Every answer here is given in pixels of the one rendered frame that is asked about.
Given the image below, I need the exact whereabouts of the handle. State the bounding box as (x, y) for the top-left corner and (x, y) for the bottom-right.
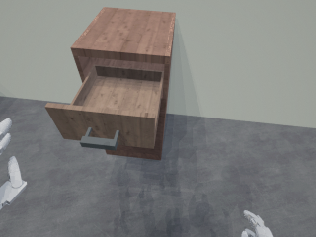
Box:
(80, 127), (119, 151)

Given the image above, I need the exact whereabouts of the left robot hand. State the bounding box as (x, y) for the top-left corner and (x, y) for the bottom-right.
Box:
(0, 118), (27, 210)

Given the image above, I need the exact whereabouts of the right robot hand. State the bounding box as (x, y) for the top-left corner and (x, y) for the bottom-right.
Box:
(241, 210), (273, 237)

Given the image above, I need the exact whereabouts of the cabinet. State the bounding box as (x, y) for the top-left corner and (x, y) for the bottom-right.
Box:
(70, 7), (176, 161)

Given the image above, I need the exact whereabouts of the drawer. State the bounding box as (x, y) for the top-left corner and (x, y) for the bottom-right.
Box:
(45, 64), (164, 149)

